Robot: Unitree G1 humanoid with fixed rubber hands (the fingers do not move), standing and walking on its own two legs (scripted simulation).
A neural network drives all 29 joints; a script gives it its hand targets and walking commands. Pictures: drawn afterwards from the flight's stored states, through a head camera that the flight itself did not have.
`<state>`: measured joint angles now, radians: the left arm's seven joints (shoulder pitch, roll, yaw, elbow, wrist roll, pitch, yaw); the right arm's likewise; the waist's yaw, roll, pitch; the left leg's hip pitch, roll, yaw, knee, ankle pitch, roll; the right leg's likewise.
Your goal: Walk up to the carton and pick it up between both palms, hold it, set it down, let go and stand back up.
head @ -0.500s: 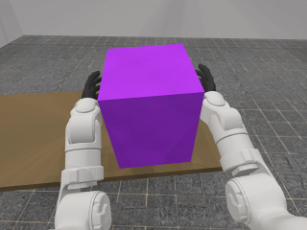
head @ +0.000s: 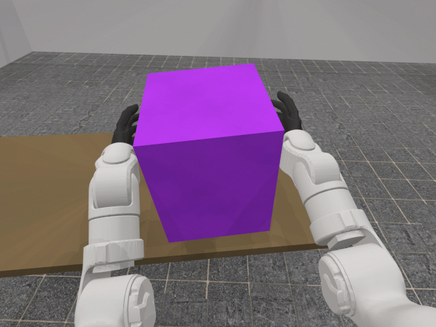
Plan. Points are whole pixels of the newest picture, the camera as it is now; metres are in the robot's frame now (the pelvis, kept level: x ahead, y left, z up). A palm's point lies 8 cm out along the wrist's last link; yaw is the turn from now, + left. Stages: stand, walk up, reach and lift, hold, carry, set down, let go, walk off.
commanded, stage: hold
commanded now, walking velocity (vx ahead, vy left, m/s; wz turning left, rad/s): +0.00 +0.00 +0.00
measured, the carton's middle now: (210, 154) +0.39 +0.01 +0.17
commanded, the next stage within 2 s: none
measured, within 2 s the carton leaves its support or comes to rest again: neither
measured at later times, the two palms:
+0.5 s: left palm (135, 145) +0.36 +0.14 +0.22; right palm (302, 137) +0.36 -0.15 +0.22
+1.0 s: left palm (123, 149) +0.36 +0.16 +0.21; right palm (288, 135) +0.37 -0.13 +0.22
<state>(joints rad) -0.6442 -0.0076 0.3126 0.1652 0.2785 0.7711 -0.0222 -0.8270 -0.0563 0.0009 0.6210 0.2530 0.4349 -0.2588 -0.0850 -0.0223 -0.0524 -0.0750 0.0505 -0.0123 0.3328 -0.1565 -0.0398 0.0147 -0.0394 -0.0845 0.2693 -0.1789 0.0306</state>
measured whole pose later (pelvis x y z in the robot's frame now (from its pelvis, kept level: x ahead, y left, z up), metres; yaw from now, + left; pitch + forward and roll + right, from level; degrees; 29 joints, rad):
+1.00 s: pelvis +0.00 +0.00 +0.00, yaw +0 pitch -5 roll -1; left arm -0.63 -0.01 0.30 0.13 0.27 0.78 -0.01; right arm -0.81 -0.06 0.01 0.59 0.27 0.44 -0.26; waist -0.08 -0.02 -0.05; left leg -0.09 0.05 -0.01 0.34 -0.16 -0.04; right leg 0.01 -0.04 -0.08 0.26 -0.17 0.03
